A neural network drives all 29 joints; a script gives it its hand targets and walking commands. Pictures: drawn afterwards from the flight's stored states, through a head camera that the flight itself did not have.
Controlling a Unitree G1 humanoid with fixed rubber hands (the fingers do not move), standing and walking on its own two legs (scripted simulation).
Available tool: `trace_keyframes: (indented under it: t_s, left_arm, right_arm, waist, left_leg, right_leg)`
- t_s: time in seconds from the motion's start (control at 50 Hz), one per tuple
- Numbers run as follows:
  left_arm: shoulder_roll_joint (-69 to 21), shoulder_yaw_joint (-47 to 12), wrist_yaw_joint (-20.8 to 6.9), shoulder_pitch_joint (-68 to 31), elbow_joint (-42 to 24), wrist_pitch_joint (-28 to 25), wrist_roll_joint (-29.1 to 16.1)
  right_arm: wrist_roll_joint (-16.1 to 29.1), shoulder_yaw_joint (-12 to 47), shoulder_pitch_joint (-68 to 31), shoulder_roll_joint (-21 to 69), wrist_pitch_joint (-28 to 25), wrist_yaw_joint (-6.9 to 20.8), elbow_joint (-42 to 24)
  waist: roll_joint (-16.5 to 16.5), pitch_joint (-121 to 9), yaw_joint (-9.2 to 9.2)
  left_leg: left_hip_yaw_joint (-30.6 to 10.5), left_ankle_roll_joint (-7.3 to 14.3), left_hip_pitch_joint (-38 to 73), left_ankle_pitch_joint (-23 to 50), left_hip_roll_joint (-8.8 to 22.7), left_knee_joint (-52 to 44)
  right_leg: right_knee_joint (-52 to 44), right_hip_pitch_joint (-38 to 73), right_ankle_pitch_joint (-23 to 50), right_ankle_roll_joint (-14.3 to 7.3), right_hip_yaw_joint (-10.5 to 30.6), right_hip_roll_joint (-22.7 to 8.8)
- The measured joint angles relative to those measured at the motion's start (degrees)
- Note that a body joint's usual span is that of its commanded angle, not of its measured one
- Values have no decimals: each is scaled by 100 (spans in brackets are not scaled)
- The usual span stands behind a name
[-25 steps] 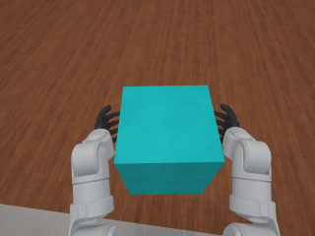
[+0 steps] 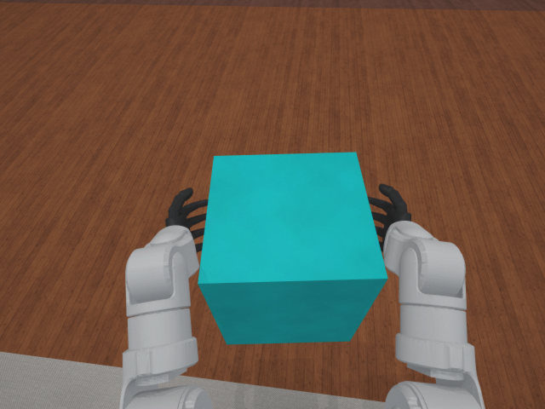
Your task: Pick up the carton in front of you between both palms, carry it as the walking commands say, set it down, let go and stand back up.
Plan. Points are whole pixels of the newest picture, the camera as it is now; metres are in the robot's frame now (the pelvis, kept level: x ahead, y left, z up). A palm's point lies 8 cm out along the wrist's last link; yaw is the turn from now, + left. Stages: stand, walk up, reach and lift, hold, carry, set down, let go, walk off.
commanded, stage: carry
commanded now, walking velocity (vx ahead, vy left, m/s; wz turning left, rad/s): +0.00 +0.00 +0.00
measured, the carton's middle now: (286, 255) +0.33 +0.00 +0.04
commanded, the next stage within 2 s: none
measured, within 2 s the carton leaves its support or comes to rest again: neither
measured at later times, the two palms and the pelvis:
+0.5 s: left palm (175, 246) +0.30 +0.16 +0.11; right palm (393, 242) +0.30 -0.14 +0.11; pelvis -0.02 +0.01 +0.00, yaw +0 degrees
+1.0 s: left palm (170, 239) +0.31 +0.16 +0.12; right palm (390, 235) +0.31 -0.14 +0.12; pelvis -0.01 +0.01 +0.00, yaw +0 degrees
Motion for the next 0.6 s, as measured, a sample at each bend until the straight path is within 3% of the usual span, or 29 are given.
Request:
trace_keyframes:
  t_s: [0.6]
  left_arm:
    - [11, 35, -1, -59, 27, -21, -11]
  right_arm:
    - [-4, -32, -81, 9, -20, -10, 35]
  waist:
    - [11, 33, -17]
  left_leg:
    - [20, 81, -237, 73, -43, 138]
  right_leg:
    - [-39, -158, 188, 45, 39, -58]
